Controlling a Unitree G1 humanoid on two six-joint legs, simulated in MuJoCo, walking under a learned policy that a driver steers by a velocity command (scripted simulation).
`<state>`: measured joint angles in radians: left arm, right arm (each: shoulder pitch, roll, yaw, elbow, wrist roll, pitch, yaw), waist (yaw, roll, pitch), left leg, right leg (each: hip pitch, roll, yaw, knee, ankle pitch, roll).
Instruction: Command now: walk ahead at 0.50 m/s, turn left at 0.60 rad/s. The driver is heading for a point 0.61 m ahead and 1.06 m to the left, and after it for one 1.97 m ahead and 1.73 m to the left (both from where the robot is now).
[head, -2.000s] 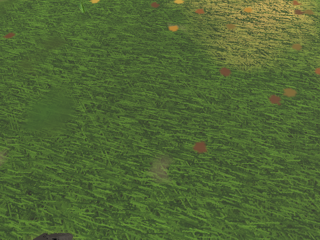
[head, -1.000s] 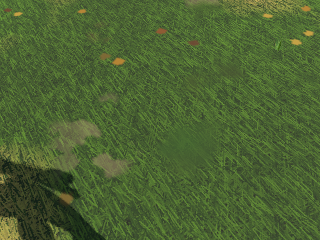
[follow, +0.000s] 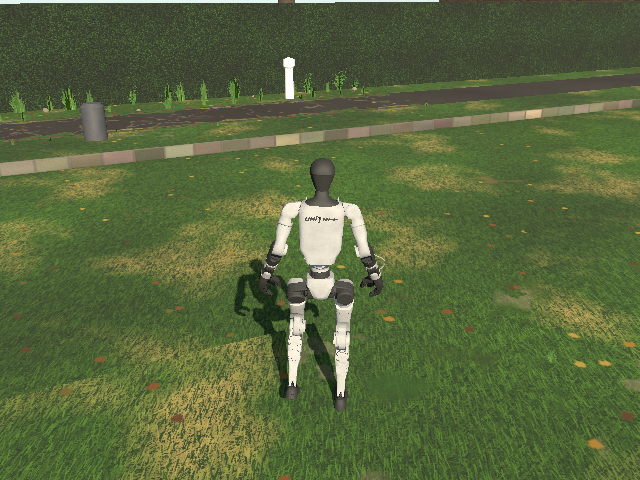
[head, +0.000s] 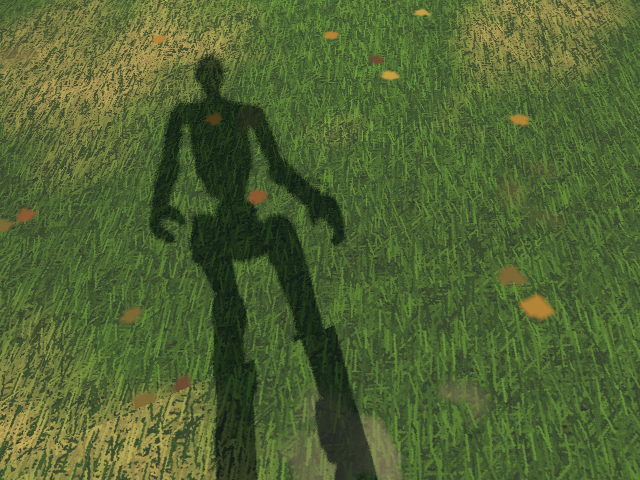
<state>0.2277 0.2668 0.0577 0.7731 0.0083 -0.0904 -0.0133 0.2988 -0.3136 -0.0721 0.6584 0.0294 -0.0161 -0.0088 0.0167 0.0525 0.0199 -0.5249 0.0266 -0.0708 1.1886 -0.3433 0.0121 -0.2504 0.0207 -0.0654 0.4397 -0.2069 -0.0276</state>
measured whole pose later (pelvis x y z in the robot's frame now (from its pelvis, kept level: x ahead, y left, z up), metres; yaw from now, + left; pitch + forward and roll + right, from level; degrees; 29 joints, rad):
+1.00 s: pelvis +0.54 +0.11 +0.00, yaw +29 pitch +1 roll +0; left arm 0.26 0.26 0.05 0.77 0.01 -0.08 -0.04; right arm 0.32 -0.30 -0.06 0.71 0.01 -0.02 -0.02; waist 0.01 0.03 0.02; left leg -0.45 0.00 -0.08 1.13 -0.35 0.03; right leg -0.30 0.05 -0.02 0.47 -0.19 -0.05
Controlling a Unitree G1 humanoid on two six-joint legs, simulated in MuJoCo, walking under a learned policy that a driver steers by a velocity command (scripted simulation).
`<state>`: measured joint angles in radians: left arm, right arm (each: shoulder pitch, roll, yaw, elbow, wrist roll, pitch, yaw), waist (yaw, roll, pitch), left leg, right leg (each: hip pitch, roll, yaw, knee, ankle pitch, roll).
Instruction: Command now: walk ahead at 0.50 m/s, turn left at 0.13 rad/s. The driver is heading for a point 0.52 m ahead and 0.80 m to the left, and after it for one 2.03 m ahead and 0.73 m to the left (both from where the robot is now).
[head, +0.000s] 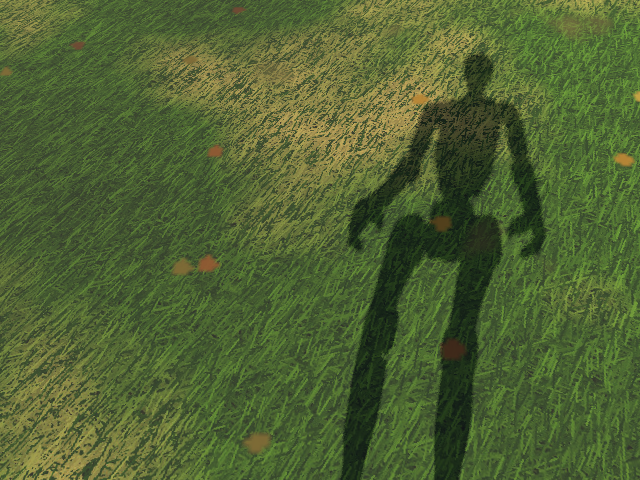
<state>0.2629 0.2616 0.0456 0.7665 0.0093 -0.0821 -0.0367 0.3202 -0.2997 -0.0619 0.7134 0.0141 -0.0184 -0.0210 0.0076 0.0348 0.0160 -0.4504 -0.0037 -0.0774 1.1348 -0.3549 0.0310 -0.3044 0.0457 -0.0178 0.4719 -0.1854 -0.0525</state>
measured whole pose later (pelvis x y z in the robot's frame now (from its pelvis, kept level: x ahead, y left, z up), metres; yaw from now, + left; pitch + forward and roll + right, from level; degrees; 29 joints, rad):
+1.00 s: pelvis +0.59 +0.24 -0.20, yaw +27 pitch +2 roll +0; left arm -0.01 0.23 0.03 0.62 0.03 -0.10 0.01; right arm 0.35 -0.25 -0.07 0.88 0.02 -0.02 -0.05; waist -0.07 -0.01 0.01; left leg -0.17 -0.17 -0.24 0.71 -0.49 0.07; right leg -0.52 0.03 0.05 0.51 0.01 0.00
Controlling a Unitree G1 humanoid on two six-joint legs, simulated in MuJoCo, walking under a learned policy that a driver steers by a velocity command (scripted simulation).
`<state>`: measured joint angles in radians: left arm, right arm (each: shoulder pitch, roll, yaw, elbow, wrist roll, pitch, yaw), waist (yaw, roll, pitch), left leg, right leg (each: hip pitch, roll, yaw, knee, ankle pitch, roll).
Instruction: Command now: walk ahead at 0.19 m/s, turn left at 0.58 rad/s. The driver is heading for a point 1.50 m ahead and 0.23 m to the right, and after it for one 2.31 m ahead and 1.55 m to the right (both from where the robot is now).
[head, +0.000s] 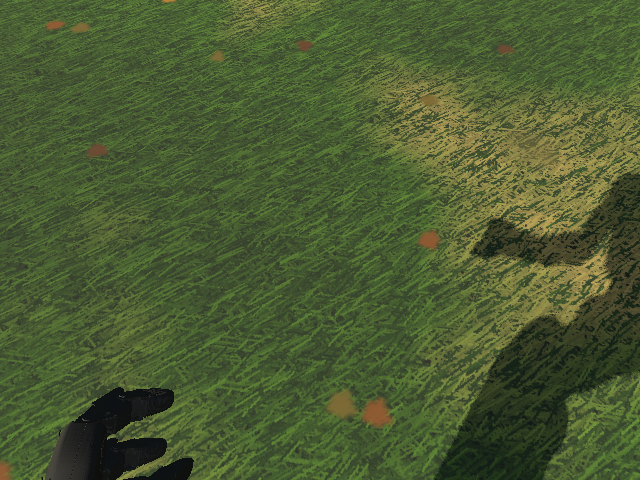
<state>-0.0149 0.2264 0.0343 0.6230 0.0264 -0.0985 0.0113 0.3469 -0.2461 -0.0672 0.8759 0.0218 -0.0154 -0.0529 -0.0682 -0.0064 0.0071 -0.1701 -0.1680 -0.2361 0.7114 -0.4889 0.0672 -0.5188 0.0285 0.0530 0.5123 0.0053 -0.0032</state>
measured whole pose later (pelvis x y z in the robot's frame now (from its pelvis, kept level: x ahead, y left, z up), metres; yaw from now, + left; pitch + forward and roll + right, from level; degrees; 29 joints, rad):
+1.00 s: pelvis +0.13 -0.03 +0.03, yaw -15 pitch +2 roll +2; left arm 0.18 0.29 0.06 0.64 0.00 0.03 0.02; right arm 0.09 -0.30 -0.08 0.82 0.01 0.03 -0.03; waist 0.01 0.02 0.04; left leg -0.48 0.01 -0.08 0.85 -0.32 -0.10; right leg -0.24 0.07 0.09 0.43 -0.22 -0.08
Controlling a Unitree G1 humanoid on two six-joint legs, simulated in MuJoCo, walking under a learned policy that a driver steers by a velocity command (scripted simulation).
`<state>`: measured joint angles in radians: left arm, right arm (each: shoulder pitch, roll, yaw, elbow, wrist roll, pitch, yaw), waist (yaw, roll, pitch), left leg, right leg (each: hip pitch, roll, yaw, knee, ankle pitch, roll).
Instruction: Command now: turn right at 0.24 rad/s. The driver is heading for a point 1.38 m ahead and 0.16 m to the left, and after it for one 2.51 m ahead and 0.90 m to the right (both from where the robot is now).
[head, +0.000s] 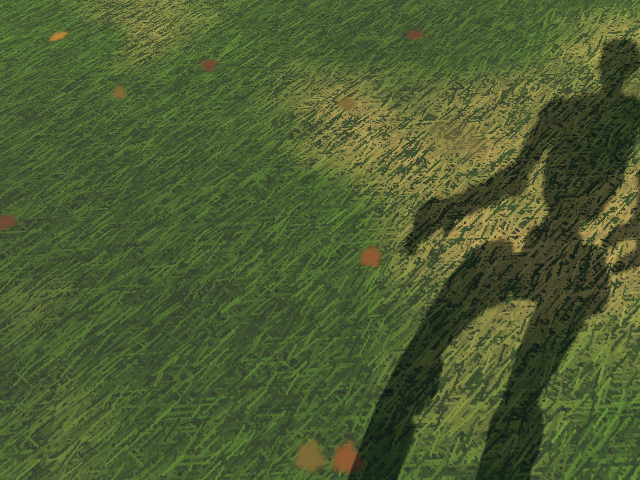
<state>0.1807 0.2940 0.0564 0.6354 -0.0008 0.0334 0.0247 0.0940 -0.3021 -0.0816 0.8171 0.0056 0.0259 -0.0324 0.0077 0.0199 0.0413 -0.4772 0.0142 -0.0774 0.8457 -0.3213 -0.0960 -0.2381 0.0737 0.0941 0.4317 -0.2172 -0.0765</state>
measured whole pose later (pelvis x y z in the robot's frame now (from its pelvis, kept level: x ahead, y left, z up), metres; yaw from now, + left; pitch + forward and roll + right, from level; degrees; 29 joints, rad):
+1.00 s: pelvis +0.02 +0.06 -0.01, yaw -1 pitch -2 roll +0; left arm 0.22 0.25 0.03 0.95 0.01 0.02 0.04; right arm 0.13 -0.25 -0.02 1.07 0.00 -0.01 -0.02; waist 0.00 -0.01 0.05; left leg -0.17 -0.04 -0.03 0.46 -0.25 0.03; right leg -0.13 0.03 0.12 0.45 -0.28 0.01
